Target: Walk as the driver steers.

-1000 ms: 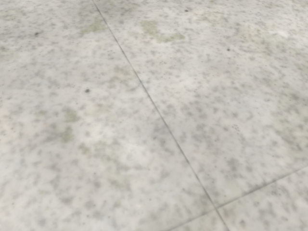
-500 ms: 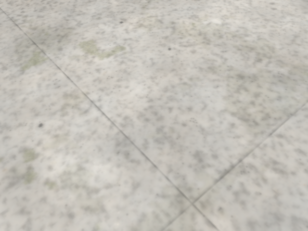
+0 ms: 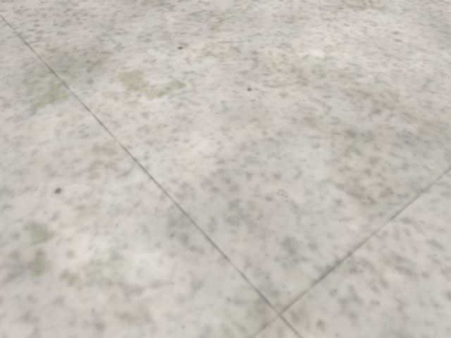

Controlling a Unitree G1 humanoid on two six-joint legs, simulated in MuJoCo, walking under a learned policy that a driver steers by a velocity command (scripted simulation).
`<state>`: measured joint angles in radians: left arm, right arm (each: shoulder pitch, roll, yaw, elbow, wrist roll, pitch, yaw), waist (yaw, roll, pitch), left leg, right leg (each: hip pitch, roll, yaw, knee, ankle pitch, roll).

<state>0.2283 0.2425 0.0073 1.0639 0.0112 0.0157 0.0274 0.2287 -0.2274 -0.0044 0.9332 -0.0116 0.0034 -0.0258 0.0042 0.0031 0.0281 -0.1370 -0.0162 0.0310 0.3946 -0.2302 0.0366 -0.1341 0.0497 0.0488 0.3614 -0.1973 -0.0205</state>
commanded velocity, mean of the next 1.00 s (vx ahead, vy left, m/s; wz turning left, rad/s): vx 0.52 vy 0.00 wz -0.01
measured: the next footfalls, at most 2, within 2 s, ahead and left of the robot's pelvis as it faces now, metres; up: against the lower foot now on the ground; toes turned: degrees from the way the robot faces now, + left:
right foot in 0.46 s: +0.12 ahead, -0.14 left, +0.00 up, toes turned -4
left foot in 0.92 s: +0.56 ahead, +0.03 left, +0.00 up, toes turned +5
